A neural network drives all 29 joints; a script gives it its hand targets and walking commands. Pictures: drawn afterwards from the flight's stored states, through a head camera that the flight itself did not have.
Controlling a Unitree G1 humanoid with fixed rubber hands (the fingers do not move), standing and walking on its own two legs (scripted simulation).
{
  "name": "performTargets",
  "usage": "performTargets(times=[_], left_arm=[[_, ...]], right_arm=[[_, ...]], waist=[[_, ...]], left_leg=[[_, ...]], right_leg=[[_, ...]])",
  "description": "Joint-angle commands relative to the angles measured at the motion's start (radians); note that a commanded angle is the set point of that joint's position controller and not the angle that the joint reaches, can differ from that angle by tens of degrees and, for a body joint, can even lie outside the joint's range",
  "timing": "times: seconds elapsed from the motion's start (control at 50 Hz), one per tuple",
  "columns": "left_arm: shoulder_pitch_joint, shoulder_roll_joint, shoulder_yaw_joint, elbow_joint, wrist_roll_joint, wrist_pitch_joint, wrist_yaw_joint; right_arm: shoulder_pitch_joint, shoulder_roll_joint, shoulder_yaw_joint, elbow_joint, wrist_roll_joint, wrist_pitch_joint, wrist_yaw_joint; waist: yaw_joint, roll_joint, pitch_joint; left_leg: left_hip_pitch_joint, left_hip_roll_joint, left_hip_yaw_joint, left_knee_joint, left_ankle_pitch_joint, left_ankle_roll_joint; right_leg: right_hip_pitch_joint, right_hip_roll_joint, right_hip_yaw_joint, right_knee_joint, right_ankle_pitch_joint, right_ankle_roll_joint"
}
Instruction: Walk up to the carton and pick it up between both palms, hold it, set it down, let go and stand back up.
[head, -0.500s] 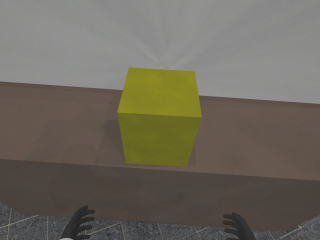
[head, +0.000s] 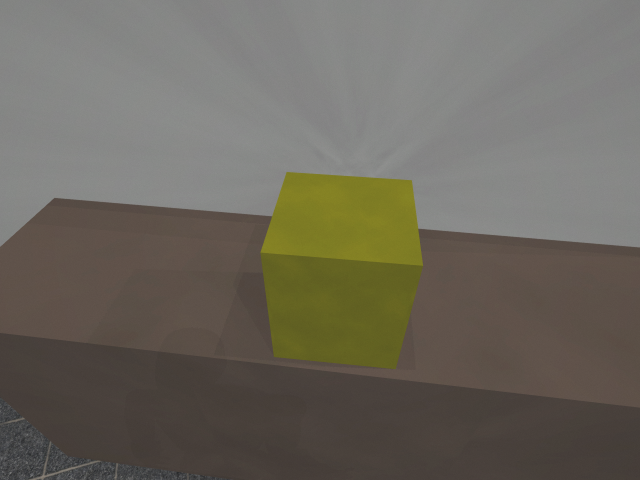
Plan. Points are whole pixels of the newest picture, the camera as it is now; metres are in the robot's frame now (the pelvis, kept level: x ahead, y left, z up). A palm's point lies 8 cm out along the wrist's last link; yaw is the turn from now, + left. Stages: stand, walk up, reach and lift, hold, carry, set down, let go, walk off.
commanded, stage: stand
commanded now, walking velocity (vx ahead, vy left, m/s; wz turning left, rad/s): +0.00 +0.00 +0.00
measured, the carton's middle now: (341, 270) +0.47 -0.02 +0.01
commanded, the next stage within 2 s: none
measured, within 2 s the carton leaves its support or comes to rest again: neither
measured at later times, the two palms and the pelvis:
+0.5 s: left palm out of the picture -0.08 +0.19 -0.15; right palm out of the picture -0.06 -0.19 -0.15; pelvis -0.02 +0.00 +0.00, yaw +1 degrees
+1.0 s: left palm out of the picture -0.10 +0.18 -0.15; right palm out of the picture -0.08 -0.19 -0.15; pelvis -0.04 +0.00 +0.00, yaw +1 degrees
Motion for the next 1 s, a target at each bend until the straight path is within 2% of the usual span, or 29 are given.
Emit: performTargets(times=[0.0,0.08,0.16,0.26,0.34,0.36,0.42,0.46,0.48,0.6,0.68,0.74,0.76,0.84,0.96,0.98], left_arm=[[0.032,0.107,0.029,0.006,-0.005,-0.032,0.018],[0.071,0.072,0.022,0.069,-0.009,-0.023,0.022],[0.088,0.057,0.014,0.131,-0.008,-0.017,0.025],[0.103,0.025,0.005,0.186,-0.011,-0.011,0.027],[0.104,0.014,-0.002,0.224,-0.01,-0.007,0.029],[0.109,0.003,-0.004,0.231,-0.011,-0.006,0.028],[0.112,-0.014,-0.009,0.254,-0.011,-0.005,0.031],[0.115,-0.018,-0.013,0.265,-0.011,-0.003,0.031],[0.119,-0.026,-0.014,0.27,-0.014,-0.002,0.031],[0.12,-0.04,-0.02,0.29,-0.011,0.0,0.033],[0.106,-0.048,-0.025,0.289,-0.013,0.001,0.032],[0.112,-0.037,-0.022,0.294,-0.012,0.005,0.03],[0.116,-0.053,-0.027,0.3,-0.011,0.006,0.031],[0.119,-0.049,-0.03,0.298,-0.011,0.006,0.031],[0.112,-0.043,-0.031,0.296,-0.012,0.007,0.029],[0.111,-0.049,-0.032,0.298,-0.013,0.006,0.029]], right_arm=[[0.053,-0.104,-0.024,-0.014,0.002,-0.022,-0.02],[0.058,-0.078,-0.011,0.033,0.005,-0.018,-0.025],[0.089,-0.066,-0.002,0.073,0.009,-0.015,-0.03],[0.088,-0.04,0.014,0.112,0.01,-0.011,-0.036],[0.098,-0.031,0.022,0.139,0.01,-0.011,-0.039],[0.099,-0.031,0.025,0.146,0.012,-0.009,-0.04],[0.103,-0.009,0.032,0.161,0.013,-0.01,-0.042],[0.108,-0.01,0.036,0.174,0.012,-0.009,-0.043],[0.102,-0.007,0.039,0.175,0.013,-0.008,-0.046],[0.101,0.012,0.048,0.194,0.014,-0.004,-0.047],[0.1,0.01,0.051,0.203,0.014,-0.003,-0.049],[0.099,0.021,0.056,0.203,0.016,-0.003,-0.047],[0.1,0.013,0.054,0.205,0.016,-0.003,-0.045],[0.101,0.024,0.06,0.215,0.013,-0.001,-0.046],[0.096,0.022,0.065,0.213,0.015,-0.003,-0.046],[0.089,0.024,0.063,0.212,0.015,-0.003,-0.046]], waist=[[-0.011,-0.025,0.137],[-0.001,-0.012,0.189],[-0.014,-0.005,0.201],[-0.01,0.016,0.223],[-0.013,-0.012,0.223],[-0.011,0.007,0.229],[-0.016,-0.012,0.235],[-0.014,-0.004,0.243],[-0.007,-0.019,0.241],[-0.013,-0.005,0.249],[-0.014,-0.024,0.242],[-0.013,-0.005,0.249],[-0.016,-0.02,0.241],[-0.009,0.002,0.239],[-0.01,-0.02,0.242],[-0.01,-0.008,0.247]], left_leg=[[-0.049,0.07,-0.095,-0.123,0.179,0.021],[-0.071,0.064,-0.095,-0.137,0.152,0.023],[-0.067,0.06,-0.1,-0.154,0.099,0.02],[-0.072,0.057,-0.099,-0.158,0.087,0.022],[-0.08,0.055,-0.103,-0.159,0.071,0.025],[-0.081,0.054,-0.098,-0.154,0.068,0.023],[-0.087,0.053,-0.099,-0.15,0.065,0.023],[-0.099,0.053,-0.099,-0.15,0.057,0.024],[-0.099,0.054,-0.101,-0.15,0.057,0.024],[-0.101,0.049,-0.095,-0.14,0.036,0.022],[-0.125,0.047,-0.101,-0.139,0.016,0.023],[-0.137,0.046,-0.102,-0.143,-0.01,0.021],[-0.124,0.047,-0.101,-0.139,-0.002,0.02],[-0.137,0.046,-0.101,-0.136,-0.008,0.019],[-0.145,0.045,-0.105,-0.134,-0.011,0.022],[-0.141,0.046,-0.106,-0.131,-0.006,0.022]], right_leg=[[-0.038,-0.096,0.098,-0.11,0.199,-0.023],[-0.038,-0.096,0.095,-0.123,0.166,-0.021],[-0.048,-0.093,0.088,-0.135,0.106,-0.02],[-0.06,-0.092,0.08,-0.133,0.097,-0.013],[-0.059,-0.088,0.078,-0.124,0.08,-0.012],[-0.07,-0.088,0.077,-0.127,0.074,-0.012],[-0.075,-0.087,0.078,-0.121,0.065,-0.012],[-0.079,-0.086,0.075,-0.117,0.064,-0.011],[-0.082,-0.087,0.072,-0.118,0.052,-0.013],[-0.112,-0.083,0.075,-0.114,0.024,-0.011],[-0.104,-0.08,0.074,-0.109,0.003,-0.014],[-0.112,-0.079,0.073,-0.108,-0.012,-0.008],[-0.121,-0.079,0.076,-0.106,-0.014,-0.011],[-0.125,-0.079,0.072,-0.104,-0.023,-0.013],[-0.135,-0.081,0.079,-0.105,-0.043,-0.019],[-0.139,-0.082,0.083,-0.101,-0.036,-0.019]])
